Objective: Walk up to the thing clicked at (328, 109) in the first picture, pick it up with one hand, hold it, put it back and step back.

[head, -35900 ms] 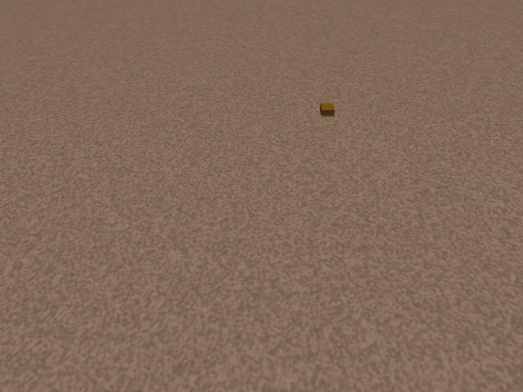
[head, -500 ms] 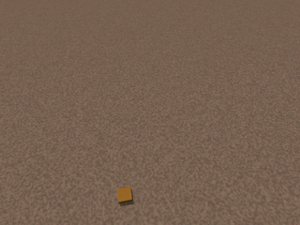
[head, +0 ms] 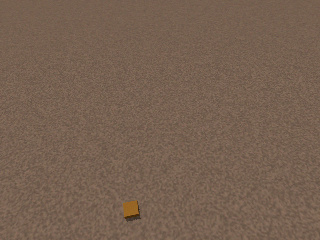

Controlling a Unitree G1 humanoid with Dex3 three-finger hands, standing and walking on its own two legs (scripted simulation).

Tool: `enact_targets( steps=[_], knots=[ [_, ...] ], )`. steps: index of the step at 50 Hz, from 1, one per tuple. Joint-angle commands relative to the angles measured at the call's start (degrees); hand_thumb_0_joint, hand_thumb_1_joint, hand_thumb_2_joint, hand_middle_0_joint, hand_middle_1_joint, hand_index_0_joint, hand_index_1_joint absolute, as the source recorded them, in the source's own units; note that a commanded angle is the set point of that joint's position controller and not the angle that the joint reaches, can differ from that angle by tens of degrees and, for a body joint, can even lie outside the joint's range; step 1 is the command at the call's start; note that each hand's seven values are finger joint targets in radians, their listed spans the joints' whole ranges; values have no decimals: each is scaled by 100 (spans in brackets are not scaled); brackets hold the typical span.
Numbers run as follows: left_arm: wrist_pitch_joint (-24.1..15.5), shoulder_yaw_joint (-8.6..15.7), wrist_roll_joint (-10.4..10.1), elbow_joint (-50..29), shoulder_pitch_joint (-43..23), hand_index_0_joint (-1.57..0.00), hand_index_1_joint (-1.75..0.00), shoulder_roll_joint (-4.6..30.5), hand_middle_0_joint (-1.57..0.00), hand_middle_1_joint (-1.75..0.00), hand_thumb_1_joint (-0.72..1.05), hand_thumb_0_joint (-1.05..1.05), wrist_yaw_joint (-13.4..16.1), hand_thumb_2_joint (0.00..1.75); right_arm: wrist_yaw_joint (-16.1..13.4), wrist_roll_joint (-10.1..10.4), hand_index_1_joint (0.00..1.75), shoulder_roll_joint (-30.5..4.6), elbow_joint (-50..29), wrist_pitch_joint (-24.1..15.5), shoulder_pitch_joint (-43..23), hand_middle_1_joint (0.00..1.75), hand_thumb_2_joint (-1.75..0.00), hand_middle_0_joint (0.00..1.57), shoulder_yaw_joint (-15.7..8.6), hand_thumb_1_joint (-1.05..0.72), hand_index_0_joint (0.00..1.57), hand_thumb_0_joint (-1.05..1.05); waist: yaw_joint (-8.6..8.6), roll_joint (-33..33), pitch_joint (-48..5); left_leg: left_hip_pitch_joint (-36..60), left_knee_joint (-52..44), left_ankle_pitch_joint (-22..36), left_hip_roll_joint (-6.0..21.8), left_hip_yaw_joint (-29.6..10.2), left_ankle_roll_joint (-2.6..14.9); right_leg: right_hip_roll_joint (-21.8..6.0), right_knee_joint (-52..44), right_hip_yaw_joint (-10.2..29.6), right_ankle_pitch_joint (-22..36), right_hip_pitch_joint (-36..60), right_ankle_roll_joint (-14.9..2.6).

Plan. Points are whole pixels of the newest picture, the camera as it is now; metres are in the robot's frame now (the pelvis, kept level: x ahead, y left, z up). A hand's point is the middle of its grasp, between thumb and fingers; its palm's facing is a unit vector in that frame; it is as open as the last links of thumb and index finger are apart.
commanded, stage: stand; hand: left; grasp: from above
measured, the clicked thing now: (131, 209) +0.44 +0.22 -0.76
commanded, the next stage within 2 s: step back in 0.92 s
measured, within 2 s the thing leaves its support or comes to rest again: neither
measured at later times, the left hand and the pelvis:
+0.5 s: hand out of the picture +0.06 +0.25 -0.16, palm faces +0.02 -0.94 -0.34, open 7.4 cm; pelvis +0.00 +0.00 +0.00, yaw +0 degrees
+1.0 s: hand out of the picture +0.07 +0.25 -0.16, palm faces +0.03 -0.94 -0.35, open 7.4 cm; pelvis -0.01 +0.00 +0.00, yaw +1 degrees
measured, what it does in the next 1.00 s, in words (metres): stands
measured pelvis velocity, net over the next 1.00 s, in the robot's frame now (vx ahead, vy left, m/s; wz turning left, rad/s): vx -0.01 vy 0.00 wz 0.01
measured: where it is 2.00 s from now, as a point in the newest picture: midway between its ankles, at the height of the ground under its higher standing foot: outside the picture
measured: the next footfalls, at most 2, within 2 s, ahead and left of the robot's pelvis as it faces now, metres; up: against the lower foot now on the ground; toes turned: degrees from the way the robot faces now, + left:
left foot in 1.22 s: -0.01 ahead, +0.13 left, +0.00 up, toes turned -1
right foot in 1.62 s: -0.05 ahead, -0.08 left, +0.00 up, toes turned +0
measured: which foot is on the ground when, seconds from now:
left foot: down 0.00-1.00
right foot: down 0.00-1.00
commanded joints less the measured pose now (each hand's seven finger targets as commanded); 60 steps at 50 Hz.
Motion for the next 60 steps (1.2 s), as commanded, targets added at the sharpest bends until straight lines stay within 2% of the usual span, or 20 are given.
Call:
enact_targets(
  steps=[1,5,8,14,23,33,43,45,46,47,50,51,52,54,55,56,57,58,59,60],
  knots=[
    [-116,226,-5,-336,-211,-20,-30,1217,-20,-30,90,0,72,90,-50,-19,30,-1176,-322,-149,-232,30,-90,20,-204,-90,20,0,-13,-57,-545,135,-219,1189,585,-421,247,-645,-306,475,1072,67,-103],
    [-105,205,-10,-331,-190,-20,-30,1207,-20,-30,90,0,65,90,-52,-14,30,-1183,-311,-149,-263,30,-90,20,-208,-90,20,0,-8,-84,-493,131,-251,1177,585,-422,232,-626,-338,444,958,35,-102],
    [-82,201,-7,-307,-245,-20,-30,1206,-20,-30,90,0,50,90,-51,-16,30,-1176,-290,-137,-268,30,-90,20,-191,-90,20,0,-27,-71,-322,-59,-365,696,576,-434,236,-622,-382,458,532,5,-109],
    [-92,205,-4,-322,-204,-20,-30,1256,-20,-30,90,0,34,90,-24,-6,30,-1205,-291,-147,-261,30,-90,20,-202,-90,20,0,-22,-121,-236,-69,-467,511,569,-489,220,-595,-404,437,282,-123,-123],
    [-108,188,-9,-364,-176,-20,-30,1276,-20,-30,90,0,19,90,-15,-5,30,-1235,-308,-171,-302,30,-90,20,-195,-90,20,0,-12,-46,-407,6,-405,778,598,-473,247,-637,-344,460,520,-50,-145],
    [-112,172,-18,-353,-124,-20,-30,1311,-20,-30,90,0,3,90,4,-3,30,-1251,-285,-141,-235,30,-90,20,-195,-90,20,0,-44,-83,-205,-133,-487,257,549,-502,224,-616,-431,469,109,-226,-148],
    [-119,162,-24,-387,-143,-20,-30,1346,-20,-30,90,0,-1,90,14,-5,30,-1238,-299,-149,-226,30,-90,20,-166,-90,20,0,-39,-116,-246,-103,-462,445,568,-509,208,-633,-414,469,200,-217,-163],
    [-119,156,-20,-389,-74,-20,-30,1327,-20,-30,90,0,-4,90,10,-2,30,-1282,-305,-153,-263,30,-90,20,-174,-90,20,0,-17,-57,-365,-52,-395,586,582,-498,234,-649,-388,464,403,-126,-161],
    [-66,445,-117,-466,-109,-20,-30,1764,-20,-30,90,0,28,90,51,32,30,-1581,-429,-41,-374,30,-90,20,-277,-90,20,0,-25,-162,302,-626,198,1459,468,-534,372,-579,100,506,1220,-569,-218],
    [-49,463,-143,-556,-3,-20,-30,1729,-20,-30,90,0,51,90,53,83,30,-1487,-514,-12,-254,30,-90,20,-277,-90,20,0,-47,-146,110,-612,400,1713,463,-446,395,-600,261,484,1474,-462,-293],
    [-5,514,-151,-774,14,-20,-30,1694,-20,-30,90,0,66,90,67,114,30,-1403,-678,48,-151,30,-90,20,-321,-90,20,0,-84,-328,-373,-457,1121,1654,268,-272,421,-811,328,655,1735,-515,-620],
    [15,531,-135,-877,-75,-20,-30,1706,-20,-30,90,0,63,90,70,108,30,-1391,-733,78,-110,30,-90,20,-351,-90,20,0,-112,-428,-545,-471,1373,1348,141,-194,392,-971,283,774,1769,-505,-761],
    [34,554,-113,-988,-209,-20,-30,1763,-20,-30,90,0,62,90,79,111,30,-1386,-782,125,-71,30,-90,20,-374,-90,20,0,-122,-631,-585,-527,1832,728,-94,-32,327,-1232,192,995,1782,-646,-956],
    [57,588,-15,-1293,-538,-20,-30,1894,-20,-30,90,0,77,90,93,72,30,-1362,-871,231,188,30,-90,20,-417,-90,20,0,-168,-1174,-652,-743,2868,-1438,-390,41,323,-1890,175,1472,1920,-924,-1469],
    [63,615,44,-1430,-614,-20,-30,1937,-20,-30,90,0,79,90,112,59,30,-1399,-946,267,337,30,-90,20,-441,-90,20,0,-201,-1245,-638,-817,3121,-1881,-300,-108,366,-2051,243,1547,1899,-1078,-1580],
    [74,623,64,-1529,-859,-20,-30,1978,-20,-30,90,0,88,90,128,70,30,-1440,-974,292,541,30,-90,20,-476,-90,20,0,-350,-1302,-579,-768,3216,-1961,-177,-293,403,-2112,329,1472,1869,-1329,-1535],
    [79,601,69,-1620,-949,-20,-30,1929,-20,-30,90,0,96,90,142,104,30,-1446,-1014,275,600,30,-90,20,-491,-90,20,0,-393,-1266,-596,-757,2844,-1776,-93,-358,455,-1920,606,1250,1892,-1250,-1353],
    [95,561,49,-1638,-1008,-20,-30,1838,-20,-30,90,0,95,90,144,110,30,-1406,-1008,231,671,30,-90,20,-491,-90,20,0,-423,-1180,-636,-805,2226,-1221,-68,-227,445,-1613,999,953,1889,-1030,-1118],
    [135,523,23,-1689,-938,-20,-30,1756,-20,-30,90,0,92,90,137,79,30,-1466,-1047,178,629,30,-90,20,-516,-90,20,0,-346,-825,-631,-707,1546,270,59,-201,445,-1240,1490,676,1573,-1032,-834],
    [180,462,-44,-1724,-733,-20,-30,1525,-20,-30,90,0,89,90,105,2,30,-1652,-1181,131,398,30,-90,20,-563,-90,20,0,-236,114,-540,-743,663,1928,581,-841,525,-509,2279,230,865,-1180,-467]
  ],
)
